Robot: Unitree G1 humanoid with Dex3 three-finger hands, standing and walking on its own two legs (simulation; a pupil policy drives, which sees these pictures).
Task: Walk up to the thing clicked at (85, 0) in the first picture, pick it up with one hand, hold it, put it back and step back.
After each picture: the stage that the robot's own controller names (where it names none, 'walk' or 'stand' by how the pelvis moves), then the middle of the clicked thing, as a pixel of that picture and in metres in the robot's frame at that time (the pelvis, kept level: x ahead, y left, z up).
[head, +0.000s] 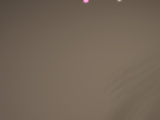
stand; out of the picture +2.39 -0.09 -0.66
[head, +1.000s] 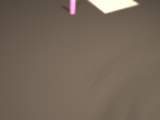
walk; (72, 5) +2.24 +0.04 -0.66
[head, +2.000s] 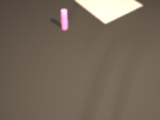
walk; (64, 19) +1.58 +0.14 -0.65
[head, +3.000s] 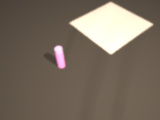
walk; (60, 57) +1.02 +0.20 -0.63
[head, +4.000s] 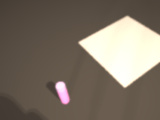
walk; (63, 93) +0.63 +0.23 -0.64
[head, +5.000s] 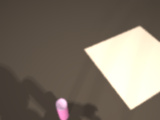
walk; (62, 110) +0.45 +0.16 -0.63
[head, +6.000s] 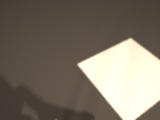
stand; out of the picture +0.37 +0.18 -0.65
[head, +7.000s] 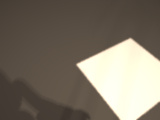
stand; out of the picture +0.34 +0.18 -0.65
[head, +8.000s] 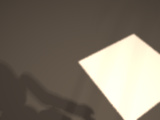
stand; out of the picture +0.33 +0.18 -0.66
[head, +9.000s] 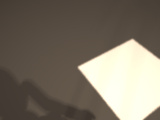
stand; out of the picture +0.32 +0.20 -0.66
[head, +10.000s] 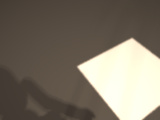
stand; out of the picture +0.31 +0.20 -0.66
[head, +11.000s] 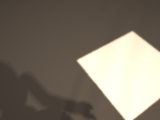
go down; out of the picture +0.32 +0.20 -0.65
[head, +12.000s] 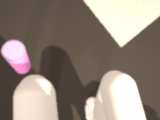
go down; (19, 60) +0.41 +0.22 -0.24
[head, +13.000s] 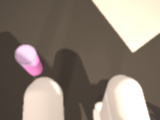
close in; (31, 62) +0.41 +0.21 -0.25
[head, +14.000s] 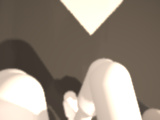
close in; out of the picture +0.39 +0.25 -0.16
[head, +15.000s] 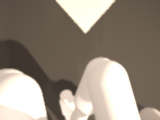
close; out of the picture +0.40 +0.26 -0.16
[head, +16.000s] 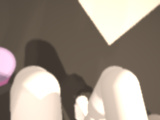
lift; out of the picture +0.30 +0.25 -0.12
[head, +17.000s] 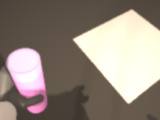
lift; (31, 86) +0.30 +0.16 +0.05
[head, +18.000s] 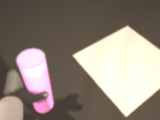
hold; (38, 85) +0.32 +0.15 +0.04
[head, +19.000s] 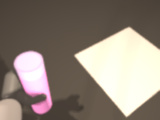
hold; (36, 87) +0.31 +0.16 +0.04
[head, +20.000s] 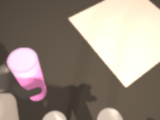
crouch; (31, 79) +0.34 +0.17 -0.02
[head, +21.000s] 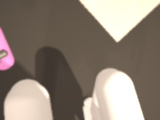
lower; out of the picture +0.44 +0.23 -0.08
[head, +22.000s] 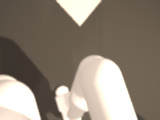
lower; out of the picture +0.42 +0.25 -0.17
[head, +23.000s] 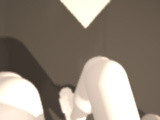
lower; out of the picture +0.40 +0.25 -0.16
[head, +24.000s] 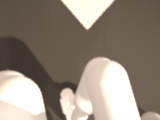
lower; out of the picture +0.39 +0.26 -0.16
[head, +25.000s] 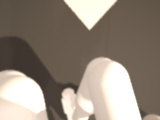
lower; out of the picture +0.39 +0.26 -0.16
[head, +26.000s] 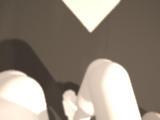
open; out of the picture +0.38 +0.24 -0.16
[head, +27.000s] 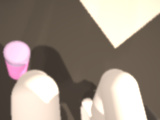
stand; (17, 63) +0.38 +0.21 -0.20
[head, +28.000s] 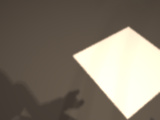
stand; out of the picture +0.29 +0.17 -0.57
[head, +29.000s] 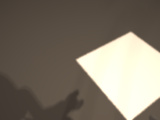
stand; out of the picture +0.32 +0.18 -0.60
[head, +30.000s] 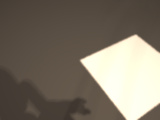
stand; out of the picture +0.32 +0.17 -0.62
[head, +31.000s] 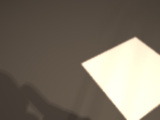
walk; out of the picture +0.33 +0.17 -0.65
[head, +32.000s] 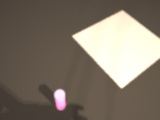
walk; (60, 100) +0.47 +0.12 -0.64
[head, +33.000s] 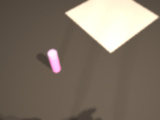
walk; (54, 61) +0.79 +0.25 -0.62
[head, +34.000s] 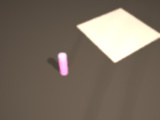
stand; (63, 64) +0.94 +0.18 -0.64
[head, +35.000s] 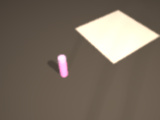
stand; (63, 66) +0.96 +0.19 -0.66
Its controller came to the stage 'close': yes
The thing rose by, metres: 0.68
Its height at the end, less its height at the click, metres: +0.00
